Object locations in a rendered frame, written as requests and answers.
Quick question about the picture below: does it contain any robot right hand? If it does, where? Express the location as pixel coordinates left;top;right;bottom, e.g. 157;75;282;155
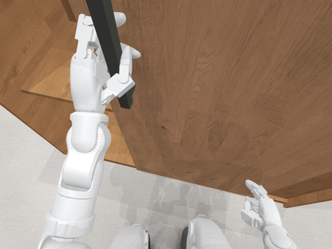
241;179;283;233

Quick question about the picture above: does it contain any right robot forearm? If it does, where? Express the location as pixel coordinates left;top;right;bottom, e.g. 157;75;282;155
262;225;297;249

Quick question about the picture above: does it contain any left robot forearm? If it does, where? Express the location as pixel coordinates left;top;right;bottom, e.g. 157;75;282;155
36;112;111;249

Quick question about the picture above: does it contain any robot right shin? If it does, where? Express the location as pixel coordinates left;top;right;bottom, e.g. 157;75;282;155
186;215;206;249

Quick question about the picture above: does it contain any robot left hand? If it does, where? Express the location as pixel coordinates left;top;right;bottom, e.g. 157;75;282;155
70;12;141;114

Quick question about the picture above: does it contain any wardrobe door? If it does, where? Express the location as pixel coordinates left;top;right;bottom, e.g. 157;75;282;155
68;0;332;198
267;171;332;199

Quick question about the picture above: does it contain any robot left upper arm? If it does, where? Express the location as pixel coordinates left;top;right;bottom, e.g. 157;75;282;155
42;238;91;249

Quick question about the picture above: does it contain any handle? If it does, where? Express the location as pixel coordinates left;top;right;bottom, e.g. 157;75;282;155
86;0;135;109

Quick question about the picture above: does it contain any robot left thigh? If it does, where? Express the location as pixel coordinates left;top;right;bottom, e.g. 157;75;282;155
109;225;148;249

